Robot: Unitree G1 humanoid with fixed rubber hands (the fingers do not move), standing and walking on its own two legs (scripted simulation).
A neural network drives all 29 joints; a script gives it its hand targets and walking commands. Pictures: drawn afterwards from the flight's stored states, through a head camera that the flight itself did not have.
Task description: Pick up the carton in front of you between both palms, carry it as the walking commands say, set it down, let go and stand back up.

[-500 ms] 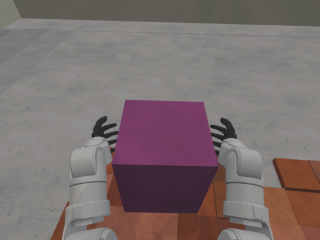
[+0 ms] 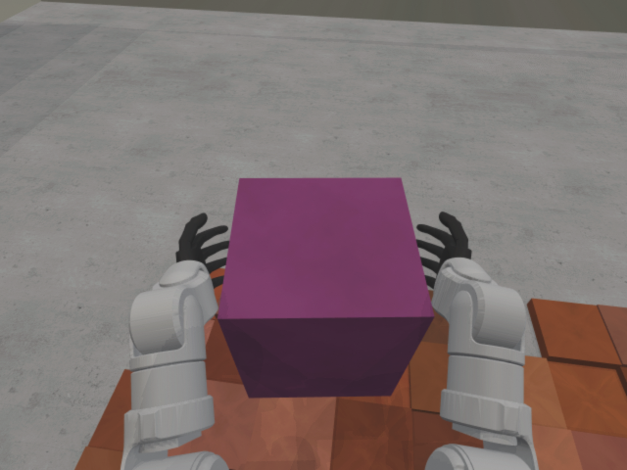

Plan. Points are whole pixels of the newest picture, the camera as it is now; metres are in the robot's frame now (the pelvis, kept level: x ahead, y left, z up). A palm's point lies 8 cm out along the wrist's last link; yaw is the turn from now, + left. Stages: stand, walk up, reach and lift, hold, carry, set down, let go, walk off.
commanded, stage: carry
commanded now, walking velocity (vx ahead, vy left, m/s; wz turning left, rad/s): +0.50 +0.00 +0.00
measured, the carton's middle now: (320, 294) +0.35 +0.00 +0.03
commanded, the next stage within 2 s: none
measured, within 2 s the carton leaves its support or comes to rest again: neither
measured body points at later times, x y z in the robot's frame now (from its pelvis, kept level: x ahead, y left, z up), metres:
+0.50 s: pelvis +0.14 +0.02 +0.00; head +0.15 +0.00 +0.45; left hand +0.49 +0.16 +0.13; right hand +0.49 -0.16 +0.12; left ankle +0.28 +0.14 -0.64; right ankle +0.04 -0.02 -0.74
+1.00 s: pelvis +0.39 +0.07 +0.02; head +0.43 +0.09 +0.47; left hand +0.71 +0.20 +0.06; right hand +0.68 -0.10 +0.08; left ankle +0.37 +0.10 -0.73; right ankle +0.50 -0.11 -0.65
